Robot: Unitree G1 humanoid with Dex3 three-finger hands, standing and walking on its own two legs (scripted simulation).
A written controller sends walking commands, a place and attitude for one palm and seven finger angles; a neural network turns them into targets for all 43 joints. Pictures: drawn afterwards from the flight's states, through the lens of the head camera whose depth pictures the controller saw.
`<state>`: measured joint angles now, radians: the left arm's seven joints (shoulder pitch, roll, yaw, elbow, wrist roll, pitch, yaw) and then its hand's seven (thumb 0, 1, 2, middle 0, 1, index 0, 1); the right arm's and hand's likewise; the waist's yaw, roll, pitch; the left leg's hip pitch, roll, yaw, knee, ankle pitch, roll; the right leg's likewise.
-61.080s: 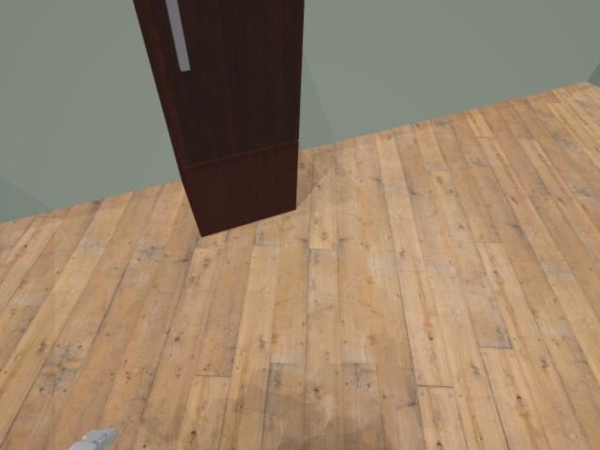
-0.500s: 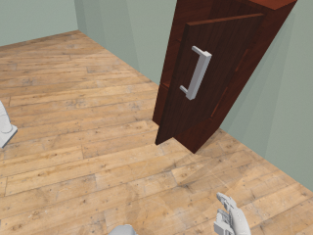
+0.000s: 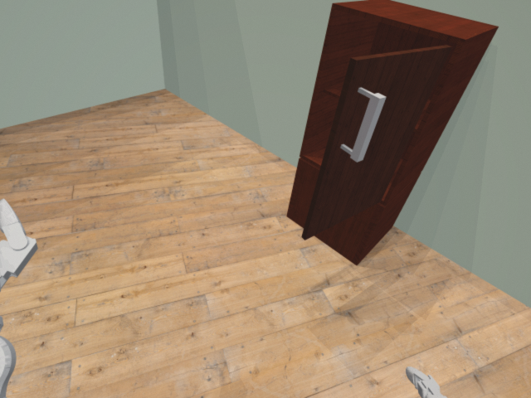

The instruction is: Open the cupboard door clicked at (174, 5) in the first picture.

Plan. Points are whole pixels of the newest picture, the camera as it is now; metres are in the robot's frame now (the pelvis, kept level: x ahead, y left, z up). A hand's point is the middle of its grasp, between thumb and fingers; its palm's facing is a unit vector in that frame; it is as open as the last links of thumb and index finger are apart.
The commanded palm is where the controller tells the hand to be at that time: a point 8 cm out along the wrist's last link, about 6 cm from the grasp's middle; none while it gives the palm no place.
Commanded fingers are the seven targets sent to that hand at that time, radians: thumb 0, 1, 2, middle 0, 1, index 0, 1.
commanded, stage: stop stepping back and stand still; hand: left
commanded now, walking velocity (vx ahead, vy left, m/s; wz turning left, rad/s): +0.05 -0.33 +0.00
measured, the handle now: (359, 125) +0.74 -0.18 +0.12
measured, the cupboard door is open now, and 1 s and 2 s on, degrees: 79 79 79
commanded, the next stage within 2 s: let the arm hang, fingers relaxed in 1.08 s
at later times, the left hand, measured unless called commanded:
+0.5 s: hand (75, 271) +0.20 +0.24 +0.16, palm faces +0.38 -0.79 -0.47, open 7.4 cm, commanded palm +0.14 +0.29 +0.20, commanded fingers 0.00 0.90 0.90 -0.20 -0.30 -0.20 -0.30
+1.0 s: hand (109, 252) +0.22 +0.21 +0.17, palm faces +0.35 -0.78 -0.52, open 7.4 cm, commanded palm +0.17 +0.26 +0.20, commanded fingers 0.00 0.90 0.90 -0.20 -0.30 -0.20 -0.30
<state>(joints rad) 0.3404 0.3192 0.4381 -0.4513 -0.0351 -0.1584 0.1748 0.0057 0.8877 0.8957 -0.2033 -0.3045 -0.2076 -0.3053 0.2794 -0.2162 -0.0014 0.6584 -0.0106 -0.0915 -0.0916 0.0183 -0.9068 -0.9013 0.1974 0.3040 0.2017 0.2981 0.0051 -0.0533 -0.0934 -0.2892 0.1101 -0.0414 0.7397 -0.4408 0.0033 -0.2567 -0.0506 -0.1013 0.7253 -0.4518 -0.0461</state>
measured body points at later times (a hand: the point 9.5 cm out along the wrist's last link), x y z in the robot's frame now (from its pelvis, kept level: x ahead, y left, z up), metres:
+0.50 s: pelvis -0.01 -0.01 +0.02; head +0.01 -0.02 +0.47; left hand +0.17 +0.28 +0.19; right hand +0.12 -0.27 -0.09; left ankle +0.00 +0.12 -0.67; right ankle -0.04 -0.10 -0.71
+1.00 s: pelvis +0.02 -0.03 +0.02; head +0.05 -0.04 +0.47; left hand +0.20 +0.25 +0.20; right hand +0.18 -0.27 -0.08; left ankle +0.04 +0.10 -0.71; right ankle -0.01 -0.11 -0.71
